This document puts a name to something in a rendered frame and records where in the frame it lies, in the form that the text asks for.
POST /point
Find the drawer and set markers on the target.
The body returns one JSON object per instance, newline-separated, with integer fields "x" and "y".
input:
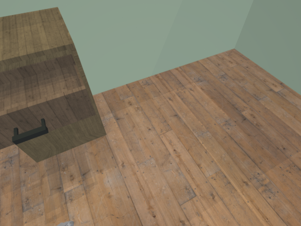
{"x": 51, "y": 89}

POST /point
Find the handle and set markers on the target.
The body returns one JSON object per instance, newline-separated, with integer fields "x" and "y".
{"x": 19, "y": 138}

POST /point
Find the cabinet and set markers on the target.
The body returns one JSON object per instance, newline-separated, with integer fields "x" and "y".
{"x": 37, "y": 36}

